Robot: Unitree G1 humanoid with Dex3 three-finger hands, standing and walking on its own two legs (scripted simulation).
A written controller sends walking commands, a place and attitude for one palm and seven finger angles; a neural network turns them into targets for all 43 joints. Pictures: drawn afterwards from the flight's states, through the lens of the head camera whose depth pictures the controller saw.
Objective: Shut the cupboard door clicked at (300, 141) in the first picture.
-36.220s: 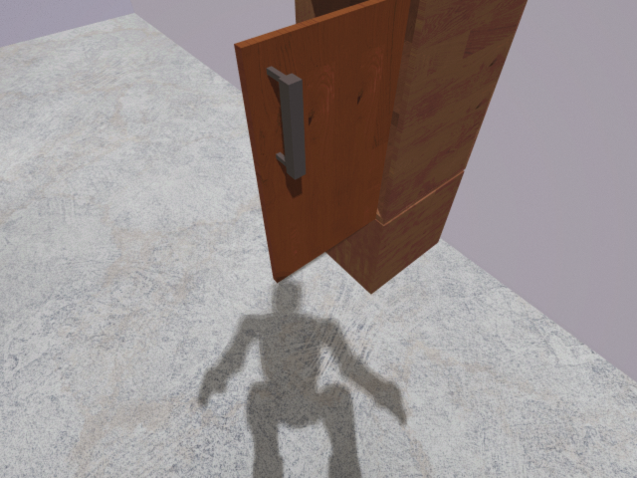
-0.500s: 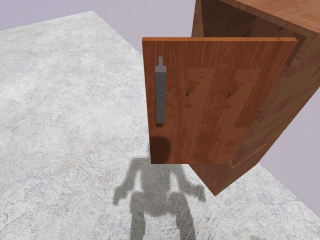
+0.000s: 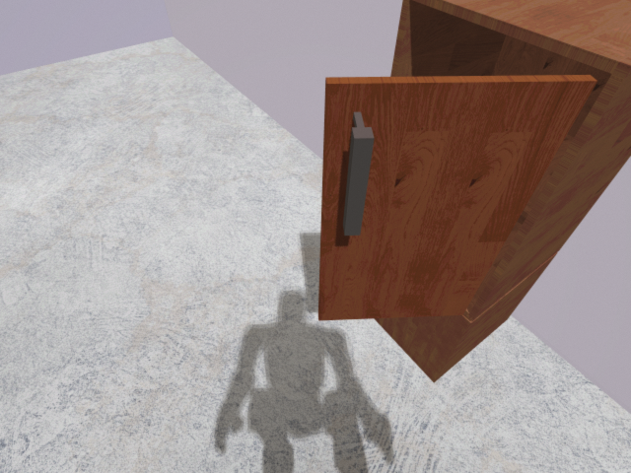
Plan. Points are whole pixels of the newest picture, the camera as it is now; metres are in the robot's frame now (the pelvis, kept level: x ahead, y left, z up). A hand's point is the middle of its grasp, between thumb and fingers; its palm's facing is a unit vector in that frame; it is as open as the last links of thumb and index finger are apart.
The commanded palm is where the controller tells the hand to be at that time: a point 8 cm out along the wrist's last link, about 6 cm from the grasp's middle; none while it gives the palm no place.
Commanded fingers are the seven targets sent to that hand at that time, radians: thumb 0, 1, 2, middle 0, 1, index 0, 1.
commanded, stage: come to a stop and stand still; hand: left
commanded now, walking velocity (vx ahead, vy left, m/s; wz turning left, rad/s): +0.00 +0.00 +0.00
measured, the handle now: (354, 177) +0.49 -0.02 +0.12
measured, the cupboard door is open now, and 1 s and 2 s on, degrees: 57 57 57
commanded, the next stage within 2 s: look again from close up in 1.16 s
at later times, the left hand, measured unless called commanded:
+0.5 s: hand out of the picture +0.04 +0.17 -0.17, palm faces +0.02 -0.98 -0.21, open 7.3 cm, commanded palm none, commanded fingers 0.00 0.90 0.90 -0.20 -0.30 -0.20 -0.30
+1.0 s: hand out of the picture +0.05 +0.15 -0.17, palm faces +0.02 -0.98 -0.19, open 7.3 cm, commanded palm none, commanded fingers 0.00 0.90 0.90 -0.20 -0.30 -0.20 -0.30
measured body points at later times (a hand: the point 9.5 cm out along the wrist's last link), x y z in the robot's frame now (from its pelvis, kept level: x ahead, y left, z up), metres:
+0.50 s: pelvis +0.02 +0.00 +0.01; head +0.03 -0.01 +0.46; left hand +0.04 +0.23 -0.15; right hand +0.03 -0.22 -0.16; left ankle +0.01 +0.05 -0.73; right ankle +0.03 -0.13 -0.73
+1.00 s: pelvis +0.05 -0.02 +0.01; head +0.06 -0.02 +0.46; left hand +0.05 +0.20 -0.15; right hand +0.06 -0.24 -0.15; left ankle +0.01 +0.05 -0.73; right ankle +0.03 -0.13 -0.73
